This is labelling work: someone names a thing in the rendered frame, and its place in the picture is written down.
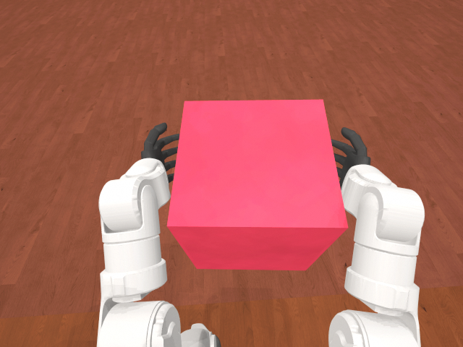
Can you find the right robot forearm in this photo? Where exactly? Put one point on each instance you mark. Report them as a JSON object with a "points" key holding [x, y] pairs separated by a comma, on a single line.
{"points": [[387, 239]]}

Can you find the robot left upper arm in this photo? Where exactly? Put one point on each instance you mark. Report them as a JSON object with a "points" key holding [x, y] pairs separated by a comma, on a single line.
{"points": [[141, 324]]}

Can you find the robot right upper arm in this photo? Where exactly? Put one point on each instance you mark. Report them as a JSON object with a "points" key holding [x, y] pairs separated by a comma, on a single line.
{"points": [[351, 328]]}

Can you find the left robot thigh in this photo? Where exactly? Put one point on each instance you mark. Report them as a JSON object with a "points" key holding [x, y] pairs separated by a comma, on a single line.
{"points": [[198, 337]]}

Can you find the left robot forearm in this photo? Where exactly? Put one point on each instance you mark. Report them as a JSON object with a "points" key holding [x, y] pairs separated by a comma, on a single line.
{"points": [[130, 232]]}

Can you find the left robot shin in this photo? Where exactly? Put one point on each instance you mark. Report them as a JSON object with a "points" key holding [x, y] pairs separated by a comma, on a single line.
{"points": [[199, 325]]}

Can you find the robot left hand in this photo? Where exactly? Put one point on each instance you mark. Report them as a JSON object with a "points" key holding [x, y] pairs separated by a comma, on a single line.
{"points": [[152, 147]]}

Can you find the carton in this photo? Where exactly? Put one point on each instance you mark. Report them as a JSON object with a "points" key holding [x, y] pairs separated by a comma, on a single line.
{"points": [[255, 185]]}

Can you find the robot right hand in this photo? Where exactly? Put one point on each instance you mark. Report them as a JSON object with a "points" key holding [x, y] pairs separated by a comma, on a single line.
{"points": [[356, 155]]}

